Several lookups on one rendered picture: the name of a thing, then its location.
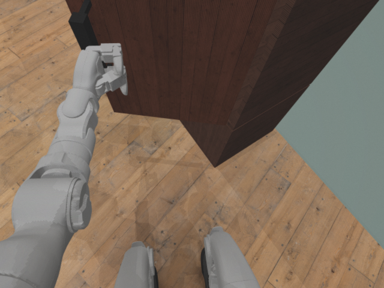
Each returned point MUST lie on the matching cupboard door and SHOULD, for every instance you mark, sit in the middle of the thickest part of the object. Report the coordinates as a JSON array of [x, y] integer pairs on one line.
[[184, 59]]

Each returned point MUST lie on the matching robot thigh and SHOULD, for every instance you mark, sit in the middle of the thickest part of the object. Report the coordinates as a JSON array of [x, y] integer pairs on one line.
[[136, 269], [232, 268]]

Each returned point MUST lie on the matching handle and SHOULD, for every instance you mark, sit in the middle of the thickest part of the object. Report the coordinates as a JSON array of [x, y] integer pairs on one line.
[[82, 28]]

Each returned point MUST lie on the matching robot left forearm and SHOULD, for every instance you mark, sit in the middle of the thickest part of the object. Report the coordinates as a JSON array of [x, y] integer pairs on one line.
[[72, 147]]

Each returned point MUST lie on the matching left robot upper arm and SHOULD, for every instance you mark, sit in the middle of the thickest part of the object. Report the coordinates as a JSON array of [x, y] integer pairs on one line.
[[47, 213]]

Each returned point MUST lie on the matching left robot thigh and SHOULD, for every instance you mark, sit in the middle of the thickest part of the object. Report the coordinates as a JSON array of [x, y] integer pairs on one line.
[[136, 269]]

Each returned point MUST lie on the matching left robot hand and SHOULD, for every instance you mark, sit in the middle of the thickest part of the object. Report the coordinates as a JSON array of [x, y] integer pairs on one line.
[[89, 73]]

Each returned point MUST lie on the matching right robot thigh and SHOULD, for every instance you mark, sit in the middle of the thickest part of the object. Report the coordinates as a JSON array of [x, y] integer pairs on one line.
[[232, 268]]

